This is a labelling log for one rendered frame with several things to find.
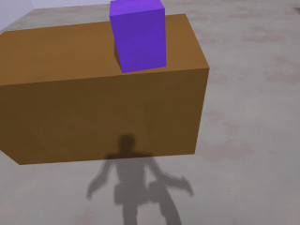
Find pedestal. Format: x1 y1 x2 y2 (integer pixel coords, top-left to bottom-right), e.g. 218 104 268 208
0 13 210 165

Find carton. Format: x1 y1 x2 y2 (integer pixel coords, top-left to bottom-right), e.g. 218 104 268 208
109 0 167 73

